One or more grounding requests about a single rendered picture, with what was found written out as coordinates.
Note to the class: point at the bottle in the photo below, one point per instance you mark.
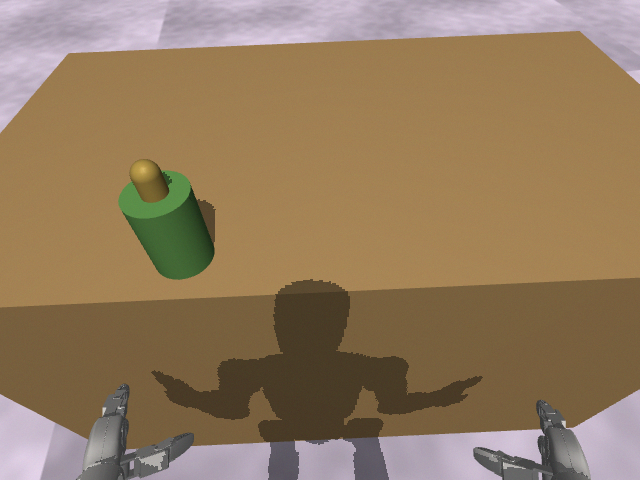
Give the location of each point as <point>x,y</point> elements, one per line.
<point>162,210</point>

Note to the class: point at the right robot hand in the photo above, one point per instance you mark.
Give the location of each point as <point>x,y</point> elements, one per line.
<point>559,448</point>

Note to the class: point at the left robot hand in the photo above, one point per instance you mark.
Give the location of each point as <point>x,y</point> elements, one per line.
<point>107,442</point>

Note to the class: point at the left robot arm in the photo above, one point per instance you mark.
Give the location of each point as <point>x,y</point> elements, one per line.
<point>104,471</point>

